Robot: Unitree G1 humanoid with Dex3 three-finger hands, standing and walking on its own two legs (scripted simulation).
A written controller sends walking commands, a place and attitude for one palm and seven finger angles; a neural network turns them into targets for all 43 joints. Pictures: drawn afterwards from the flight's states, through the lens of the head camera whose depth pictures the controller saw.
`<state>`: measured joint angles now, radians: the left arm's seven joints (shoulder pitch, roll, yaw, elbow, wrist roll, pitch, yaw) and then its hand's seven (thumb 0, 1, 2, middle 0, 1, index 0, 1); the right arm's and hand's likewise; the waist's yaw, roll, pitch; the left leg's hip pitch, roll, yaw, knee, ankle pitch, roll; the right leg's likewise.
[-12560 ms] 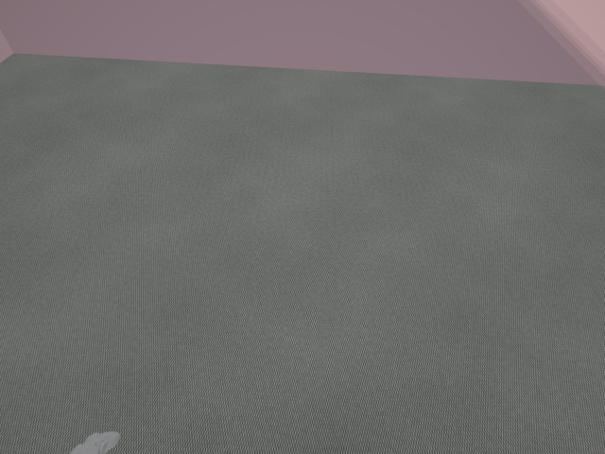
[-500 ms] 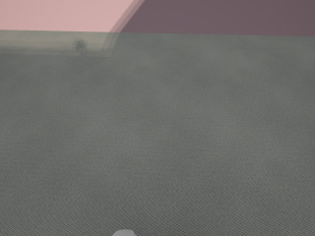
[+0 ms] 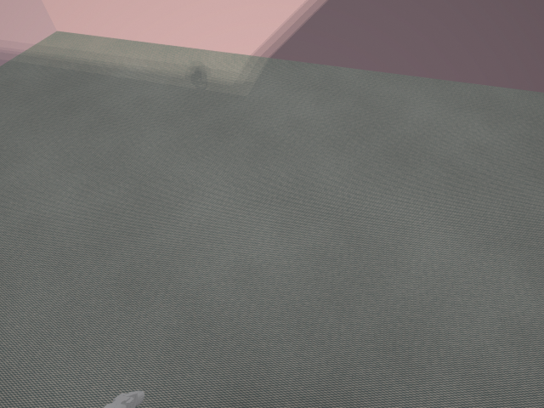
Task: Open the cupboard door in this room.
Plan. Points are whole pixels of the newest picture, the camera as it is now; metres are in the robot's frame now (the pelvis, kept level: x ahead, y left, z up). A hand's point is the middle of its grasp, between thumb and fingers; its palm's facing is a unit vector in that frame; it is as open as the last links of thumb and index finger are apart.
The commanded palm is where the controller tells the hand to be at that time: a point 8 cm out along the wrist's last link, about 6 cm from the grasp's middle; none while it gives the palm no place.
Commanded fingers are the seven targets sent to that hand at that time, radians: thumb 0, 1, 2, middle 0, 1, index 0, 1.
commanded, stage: turn or walk to find it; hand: left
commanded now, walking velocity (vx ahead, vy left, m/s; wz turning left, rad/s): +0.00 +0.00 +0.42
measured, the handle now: out of the picture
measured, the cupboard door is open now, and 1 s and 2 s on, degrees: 0 0 0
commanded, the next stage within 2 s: none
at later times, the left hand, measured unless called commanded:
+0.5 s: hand out of the picture -0.06 +0.18 -0.16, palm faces +0.29 -0.92 -0.26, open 7.4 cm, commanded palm none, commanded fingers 0.00 0.90 0.90 -0.20 -0.30 -0.20 -0.30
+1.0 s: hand out of the picture -0.07 +0.17 -0.14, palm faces +0.45 -0.85 -0.29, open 7.4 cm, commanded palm none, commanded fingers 0.00 0.90 0.90 -0.20 -0.30 -0.20 -0.30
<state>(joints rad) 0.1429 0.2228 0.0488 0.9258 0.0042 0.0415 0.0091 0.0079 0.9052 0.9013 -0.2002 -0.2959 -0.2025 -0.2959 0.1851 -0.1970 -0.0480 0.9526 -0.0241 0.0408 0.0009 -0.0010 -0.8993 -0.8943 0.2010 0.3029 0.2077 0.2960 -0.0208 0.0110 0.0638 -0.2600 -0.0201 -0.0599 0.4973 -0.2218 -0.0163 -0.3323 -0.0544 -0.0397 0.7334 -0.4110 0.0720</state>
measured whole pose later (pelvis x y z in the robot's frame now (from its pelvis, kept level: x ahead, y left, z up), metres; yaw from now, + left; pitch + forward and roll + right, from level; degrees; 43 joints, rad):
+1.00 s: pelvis -0.06 -0.05 +0.00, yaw +27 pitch -1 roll +2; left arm 0.18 0.18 0.04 0.92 0.02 0.00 0.01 0.01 0.90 0.90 -0.20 -0.30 -0.20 -0.30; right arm 0.20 -0.23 -0.07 0.97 -0.02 0.07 0.00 0.00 -0.90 -0.89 0.20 0.30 0.21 0.30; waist -0.02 0.06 0.07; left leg -0.39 -0.04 -0.09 0.80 -0.44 -0.03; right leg -0.27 -0.05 -0.10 0.60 -0.31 -0.03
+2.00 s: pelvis -0.09 -0.08 +0.00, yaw +52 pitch -1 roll +2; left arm 0.18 0.16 0.03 0.92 0.02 0.01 0.02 0.01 0.90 0.90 -0.20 -0.30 -0.21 -0.30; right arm 0.21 -0.25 -0.09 0.99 -0.02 0.08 0.01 0.00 -0.90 -0.89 0.20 0.30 0.20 0.30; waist -0.03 0.05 0.07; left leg -0.48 -0.03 -0.05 1.10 -0.41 -0.04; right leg -0.22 -0.07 -0.12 0.53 -0.29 -0.03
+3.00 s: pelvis -0.09 -0.11 +0.01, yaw +78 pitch -1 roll +3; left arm 0.22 0.16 0.03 0.94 0.02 0.01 0.01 0.01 0.90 0.90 -0.21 -0.30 -0.21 -0.30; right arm 0.21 -0.25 -0.08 1.00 -0.02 0.09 0.02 0.00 -0.91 -0.90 0.20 0.30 0.20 0.29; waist -0.01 0.02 0.08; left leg -0.42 0.03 -0.01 1.03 -0.42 -0.07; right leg -0.22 -0.11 -0.20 0.50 -0.27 -0.04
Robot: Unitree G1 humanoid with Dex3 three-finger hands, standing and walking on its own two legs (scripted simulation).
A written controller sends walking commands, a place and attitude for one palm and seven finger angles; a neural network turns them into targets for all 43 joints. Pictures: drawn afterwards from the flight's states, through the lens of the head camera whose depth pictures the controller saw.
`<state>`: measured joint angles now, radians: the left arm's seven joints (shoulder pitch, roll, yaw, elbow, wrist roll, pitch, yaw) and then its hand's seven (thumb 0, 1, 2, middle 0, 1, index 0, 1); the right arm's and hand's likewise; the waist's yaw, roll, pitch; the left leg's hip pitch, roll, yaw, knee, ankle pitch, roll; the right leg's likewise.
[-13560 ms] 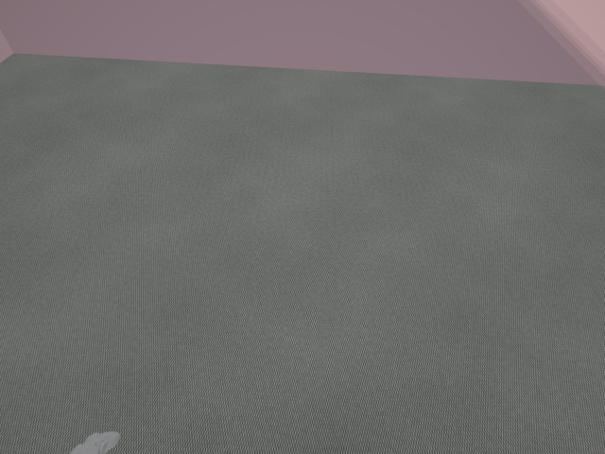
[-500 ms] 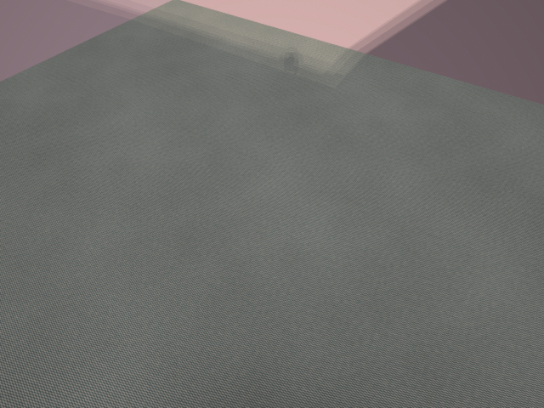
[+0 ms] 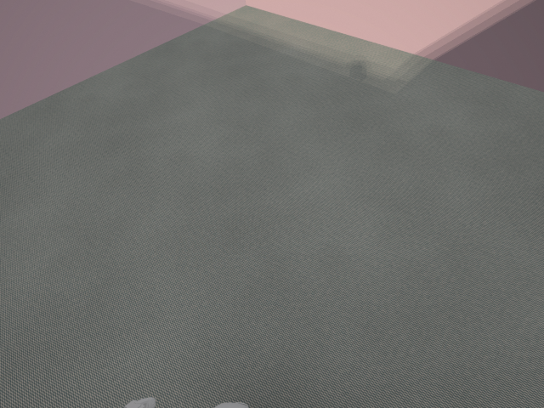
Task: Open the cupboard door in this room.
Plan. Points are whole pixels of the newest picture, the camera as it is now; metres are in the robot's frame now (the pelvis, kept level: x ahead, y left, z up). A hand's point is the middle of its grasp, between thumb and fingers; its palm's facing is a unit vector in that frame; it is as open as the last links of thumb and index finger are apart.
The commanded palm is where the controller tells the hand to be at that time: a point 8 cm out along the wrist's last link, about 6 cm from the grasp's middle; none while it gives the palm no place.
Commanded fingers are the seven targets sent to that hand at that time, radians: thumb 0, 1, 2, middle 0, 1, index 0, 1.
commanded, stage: turn or walk to find it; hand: left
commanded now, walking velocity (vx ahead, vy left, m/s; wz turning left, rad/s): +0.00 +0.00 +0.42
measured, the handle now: out of the picture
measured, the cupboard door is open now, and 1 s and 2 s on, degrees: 0 0 0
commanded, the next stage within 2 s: none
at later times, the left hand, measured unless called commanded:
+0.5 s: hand out of the picture -0.06 +0.24 -0.18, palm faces +0.27 -0.93 -0.25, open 7.4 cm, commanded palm none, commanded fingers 0.00 0.90 0.90 -0.20 -0.30 -0.20 -0.30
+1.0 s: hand out of the picture -0.03 +0.20 -0.14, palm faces +0.41 -0.87 -0.28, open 7.4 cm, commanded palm none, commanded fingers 0.00 0.90 0.90 -0.20 -0.30 -0.20 -0.30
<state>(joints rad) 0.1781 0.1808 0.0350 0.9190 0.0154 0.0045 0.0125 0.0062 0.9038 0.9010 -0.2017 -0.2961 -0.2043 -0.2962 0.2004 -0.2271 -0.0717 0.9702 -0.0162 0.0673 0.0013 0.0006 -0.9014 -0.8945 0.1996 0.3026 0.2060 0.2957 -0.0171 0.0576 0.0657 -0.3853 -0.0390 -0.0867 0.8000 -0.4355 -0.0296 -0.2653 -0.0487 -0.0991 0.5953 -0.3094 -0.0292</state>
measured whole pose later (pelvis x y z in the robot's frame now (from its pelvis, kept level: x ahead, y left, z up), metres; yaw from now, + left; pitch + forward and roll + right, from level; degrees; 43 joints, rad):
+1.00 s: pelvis -0.04 -0.01 +0.01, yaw +25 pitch -1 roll +2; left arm 0.18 0.16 0.03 0.92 0.02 0.01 0.02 0.01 0.90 0.90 -0.20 -0.30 -0.21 -0.30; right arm 0.21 -0.25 -0.09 0.99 -0.02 0.08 0.01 0.00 -0.90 -0.89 0.20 0.30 0.20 0.30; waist -0.03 0.05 0.07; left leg -0.48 -0.03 -0.05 1.10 -0.41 -0.04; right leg -0.22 -0.07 -0.12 0.53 -0.29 -0.03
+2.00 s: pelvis -0.05 -0.04 +0.01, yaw +51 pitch -1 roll +3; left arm 0.22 0.16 0.03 0.94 0.02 0.01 0.01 0.01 0.90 0.90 -0.21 -0.30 -0.21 -0.30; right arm 0.21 -0.25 -0.08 1.00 -0.02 0.09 0.02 0.00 -0.91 -0.90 0.20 0.30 0.20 0.29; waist -0.01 0.02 0.08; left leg -0.42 0.03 -0.01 1.03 -0.42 -0.07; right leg -0.22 -0.11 -0.20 0.50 -0.27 -0.04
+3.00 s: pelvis -0.10 -0.06 -0.01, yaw +78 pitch +0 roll +0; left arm 0.25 0.23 0.05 0.95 0.02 0.03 0.01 0.01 0.90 0.90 -0.21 -0.30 -0.21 -0.30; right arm 0.16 -0.24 -0.06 0.96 -0.01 0.05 0.02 0.00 -0.91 -0.90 0.20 0.30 0.20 0.29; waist 0.01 -0.03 0.09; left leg -0.27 0.04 0.07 0.59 -0.29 -0.03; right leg -0.27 -0.19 -0.28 0.65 -0.34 0.04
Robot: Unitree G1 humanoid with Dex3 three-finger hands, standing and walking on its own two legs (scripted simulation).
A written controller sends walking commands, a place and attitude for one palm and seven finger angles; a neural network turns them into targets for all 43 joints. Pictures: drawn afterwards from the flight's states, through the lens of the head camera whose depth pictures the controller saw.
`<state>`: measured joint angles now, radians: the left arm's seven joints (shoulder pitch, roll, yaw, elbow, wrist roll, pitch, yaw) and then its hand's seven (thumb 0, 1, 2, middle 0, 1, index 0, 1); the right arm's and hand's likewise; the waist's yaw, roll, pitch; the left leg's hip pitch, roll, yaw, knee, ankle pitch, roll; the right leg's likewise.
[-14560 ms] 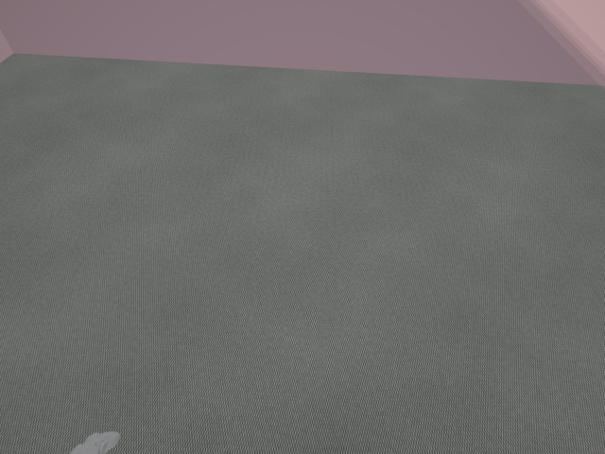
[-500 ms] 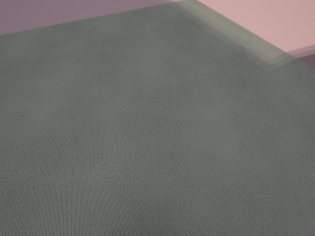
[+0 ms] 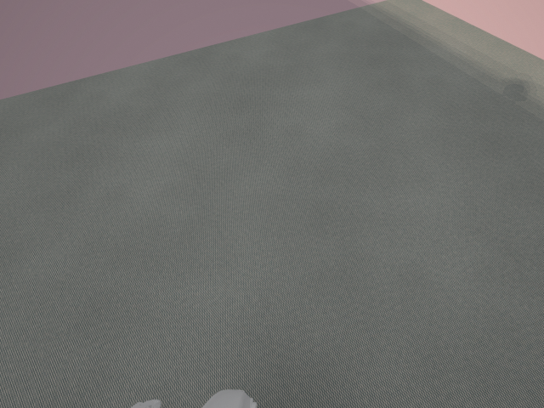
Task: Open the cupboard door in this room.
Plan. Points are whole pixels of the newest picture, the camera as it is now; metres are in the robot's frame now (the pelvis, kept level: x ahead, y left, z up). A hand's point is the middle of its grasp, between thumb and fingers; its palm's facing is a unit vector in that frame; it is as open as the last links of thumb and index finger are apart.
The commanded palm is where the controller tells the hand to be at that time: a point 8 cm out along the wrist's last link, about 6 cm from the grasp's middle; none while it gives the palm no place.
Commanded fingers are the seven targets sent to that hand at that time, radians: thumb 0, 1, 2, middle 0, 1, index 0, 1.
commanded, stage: turn or walk to find it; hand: left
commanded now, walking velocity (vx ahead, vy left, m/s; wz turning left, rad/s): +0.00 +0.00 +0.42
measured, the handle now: out of the picture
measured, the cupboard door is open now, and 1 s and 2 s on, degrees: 0 0 0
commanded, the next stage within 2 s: stand and wait in 1.34 s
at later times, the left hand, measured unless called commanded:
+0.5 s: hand out of the picture -0.02 +0.26 -0.17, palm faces +0.26 -0.93 -0.26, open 7.4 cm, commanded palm none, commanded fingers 0.00 0.90 0.90 -0.20 -0.30 -0.20 -0.30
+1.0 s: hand out of the picture -0.05 +0.18 -0.15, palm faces +0.44 -0.86 -0.26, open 7.4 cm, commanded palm none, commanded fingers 0.00 0.90 0.90 -0.20 -0.30 -0.20 -0.30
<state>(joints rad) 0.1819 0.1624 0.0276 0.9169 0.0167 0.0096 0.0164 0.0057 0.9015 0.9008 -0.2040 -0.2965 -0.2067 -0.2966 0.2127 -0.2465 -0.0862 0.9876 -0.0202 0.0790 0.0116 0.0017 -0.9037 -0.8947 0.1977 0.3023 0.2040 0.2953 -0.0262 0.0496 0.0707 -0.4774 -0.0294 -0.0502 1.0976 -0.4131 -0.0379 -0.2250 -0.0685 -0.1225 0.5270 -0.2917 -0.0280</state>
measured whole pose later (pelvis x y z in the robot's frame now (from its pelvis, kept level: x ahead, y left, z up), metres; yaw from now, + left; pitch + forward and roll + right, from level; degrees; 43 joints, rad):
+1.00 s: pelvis -0.02 -0.02 +0.00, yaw +26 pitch -1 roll +3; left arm 0.22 0.16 0.03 0.94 0.02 0.01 0.01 0.01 0.90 0.90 -0.21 -0.30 -0.21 -0.30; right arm 0.21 -0.25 -0.08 1.00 -0.02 0.09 0.02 0.00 -0.91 -0.90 0.20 0.30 0.20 0.29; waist -0.01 0.02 0.08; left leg -0.42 0.03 -0.01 1.03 -0.42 -0.07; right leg -0.22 -0.11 -0.20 0.50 -0.27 -0.04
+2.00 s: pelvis -0.07 -0.02 -0.01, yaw +53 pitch +0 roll +0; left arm 0.25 0.23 0.05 0.95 0.02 0.03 0.01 0.01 0.90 0.90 -0.21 -0.30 -0.21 -0.30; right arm 0.16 -0.24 -0.06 0.96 -0.01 0.05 0.02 0.00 -0.91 -0.90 0.20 0.30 0.20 0.29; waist 0.01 -0.03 0.09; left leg -0.27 0.04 0.07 0.59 -0.29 -0.03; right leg -0.27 -0.19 -0.28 0.65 -0.34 0.04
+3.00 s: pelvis -0.09 -0.04 -0.01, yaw +82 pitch +1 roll +0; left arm 0.21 0.28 0.07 0.97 0.01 0.07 0.01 0.01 0.90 0.90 -0.20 -0.30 -0.20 -0.30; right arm 0.13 -0.21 -0.04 0.93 -0.02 0.02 0.00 0.00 -0.90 -0.89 0.20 0.30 0.20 0.30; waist 0.01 -0.05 0.09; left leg -0.25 0.01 0.02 0.55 -0.31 0.01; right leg -0.44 -0.11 -0.08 1.06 -0.50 0.08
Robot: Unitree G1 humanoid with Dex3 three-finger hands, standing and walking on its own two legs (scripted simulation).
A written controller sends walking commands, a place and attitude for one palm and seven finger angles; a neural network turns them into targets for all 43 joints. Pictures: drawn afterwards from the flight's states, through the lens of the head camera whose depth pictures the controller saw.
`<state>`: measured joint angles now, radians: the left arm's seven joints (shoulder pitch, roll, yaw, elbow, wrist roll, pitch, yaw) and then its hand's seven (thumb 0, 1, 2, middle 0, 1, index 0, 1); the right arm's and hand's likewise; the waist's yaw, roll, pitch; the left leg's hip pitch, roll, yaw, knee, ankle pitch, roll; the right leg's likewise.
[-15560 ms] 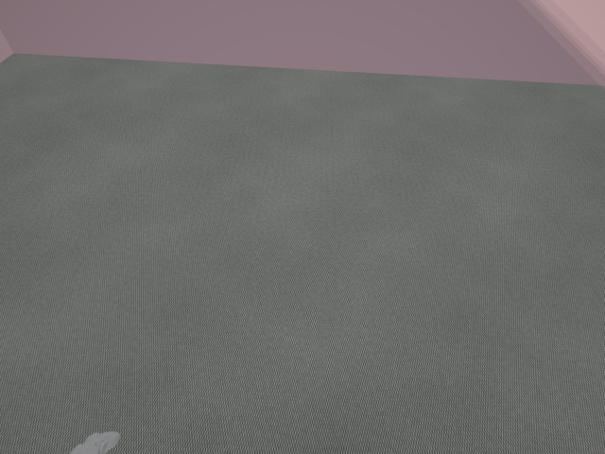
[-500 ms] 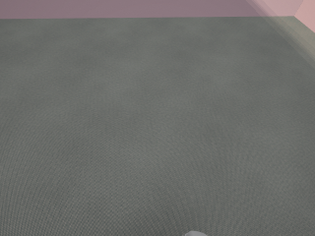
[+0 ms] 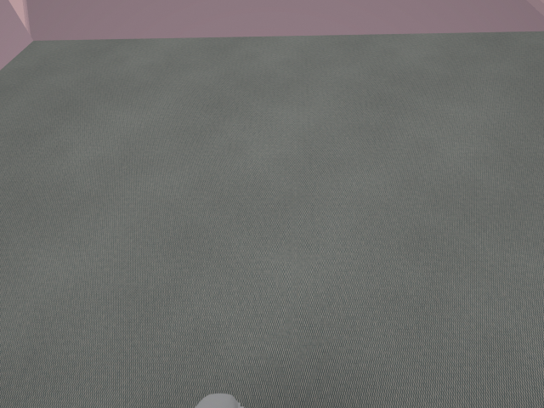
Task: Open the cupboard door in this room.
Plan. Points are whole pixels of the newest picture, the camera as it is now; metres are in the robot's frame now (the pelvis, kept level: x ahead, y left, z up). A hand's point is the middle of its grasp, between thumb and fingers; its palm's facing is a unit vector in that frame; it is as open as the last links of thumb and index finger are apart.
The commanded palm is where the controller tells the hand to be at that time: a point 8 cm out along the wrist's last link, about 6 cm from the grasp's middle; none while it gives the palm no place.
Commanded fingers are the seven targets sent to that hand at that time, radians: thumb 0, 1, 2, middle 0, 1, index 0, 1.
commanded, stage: turn or walk to find it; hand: left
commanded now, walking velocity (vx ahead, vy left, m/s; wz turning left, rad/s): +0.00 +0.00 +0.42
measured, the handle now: out of the picture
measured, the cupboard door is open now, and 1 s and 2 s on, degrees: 0 0 0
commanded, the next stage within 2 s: stand and wait in 0.34 s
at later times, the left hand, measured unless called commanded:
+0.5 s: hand out of the picture +0.02 +0.24 -0.16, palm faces +0.22 -0.94 -0.27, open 7.4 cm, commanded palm none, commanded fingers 0.00 0.90 0.90 -0.20 -0.30 -0.20 -0.30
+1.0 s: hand out of the picture -0.10 +0.22 -0.19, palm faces +0.47 -0.85 -0.23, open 7.4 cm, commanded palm none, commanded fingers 0.00 0.90 0.90 -0.20 -0.30 -0.20 -0.30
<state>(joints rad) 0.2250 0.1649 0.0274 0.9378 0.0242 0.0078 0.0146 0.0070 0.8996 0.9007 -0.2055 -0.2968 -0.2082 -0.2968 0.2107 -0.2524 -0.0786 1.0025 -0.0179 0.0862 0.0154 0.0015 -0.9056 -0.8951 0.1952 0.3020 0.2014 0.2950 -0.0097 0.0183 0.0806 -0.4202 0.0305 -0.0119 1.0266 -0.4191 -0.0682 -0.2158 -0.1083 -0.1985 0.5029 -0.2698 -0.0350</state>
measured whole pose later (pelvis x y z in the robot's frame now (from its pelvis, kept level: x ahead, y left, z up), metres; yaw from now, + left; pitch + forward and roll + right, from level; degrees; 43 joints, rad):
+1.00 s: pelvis -0.04 +0.02 -0.02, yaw +27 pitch +0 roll +0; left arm 0.25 0.23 0.05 0.95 0.02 0.03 0.01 0.01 0.90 0.90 -0.21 -0.30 -0.21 -0.30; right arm 0.16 -0.24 -0.06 0.96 -0.01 0.05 0.02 0.00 -0.91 -0.90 0.20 0.30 0.20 0.29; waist 0.01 -0.03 0.09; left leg -0.27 0.04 0.07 0.59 -0.29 -0.03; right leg -0.27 -0.19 -0.28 0.65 -0.34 0.04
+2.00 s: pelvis -0.07 +0.01 -0.01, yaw +56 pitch +1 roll +0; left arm 0.21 0.28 0.07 0.97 0.01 0.07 0.01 0.01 0.90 0.90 -0.20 -0.30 -0.20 -0.30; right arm 0.13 -0.21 -0.04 0.93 -0.02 0.02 0.00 0.00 -0.90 -0.89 0.20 0.30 0.20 0.30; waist 0.01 -0.05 0.09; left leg -0.25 0.01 0.02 0.55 -0.31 0.01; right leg -0.44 -0.11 -0.08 1.06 -0.50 0.08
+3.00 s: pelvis +0.01 +0.30 +0.00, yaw +81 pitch -1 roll +1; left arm 0.22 0.19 0.05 1.01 0.03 -0.02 -0.01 0.01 0.91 0.90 -0.20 -0.30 -0.20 -0.30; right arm 0.22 -0.18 -0.05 1.02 -0.01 -0.07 -0.01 -0.02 -0.94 -0.89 0.20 0.30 0.21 0.30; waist 0.02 -0.04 0.04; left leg -0.17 -0.05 0.11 0.43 -0.25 0.08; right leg -0.58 -0.18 -0.06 1.11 -0.25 0.06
